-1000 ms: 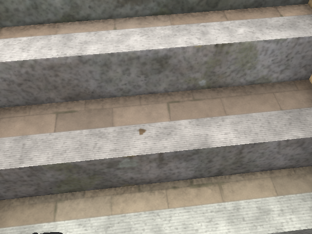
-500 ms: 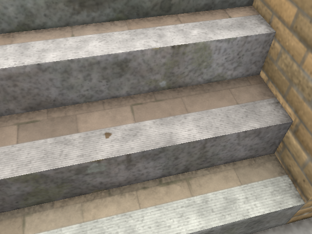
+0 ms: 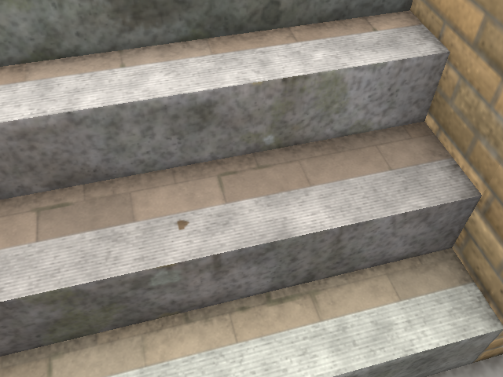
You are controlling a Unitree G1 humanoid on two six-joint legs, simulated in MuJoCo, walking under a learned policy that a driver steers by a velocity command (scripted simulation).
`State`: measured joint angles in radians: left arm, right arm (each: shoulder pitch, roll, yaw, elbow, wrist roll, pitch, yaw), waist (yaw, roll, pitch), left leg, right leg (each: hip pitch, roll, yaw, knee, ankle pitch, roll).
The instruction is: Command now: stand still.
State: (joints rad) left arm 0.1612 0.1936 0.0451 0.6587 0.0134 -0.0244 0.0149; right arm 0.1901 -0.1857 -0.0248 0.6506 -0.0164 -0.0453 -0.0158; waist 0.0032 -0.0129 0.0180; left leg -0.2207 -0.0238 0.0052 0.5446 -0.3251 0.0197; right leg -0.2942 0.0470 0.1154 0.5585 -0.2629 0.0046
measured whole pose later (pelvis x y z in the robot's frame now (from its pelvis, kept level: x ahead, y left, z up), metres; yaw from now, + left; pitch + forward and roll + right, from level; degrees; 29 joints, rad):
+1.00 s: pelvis +0.06 +0.00 +0.00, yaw +1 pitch +0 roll +0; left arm 0.15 0.22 0.05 0.74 -0.01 -0.08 0.01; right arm 0.21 -0.22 -0.04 0.68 0.00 -0.07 -0.03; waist -0.01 0.02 -0.01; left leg -0.16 -0.03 -0.01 0.56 -0.36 0.03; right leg -0.20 0.02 0.07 0.53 -0.34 -0.01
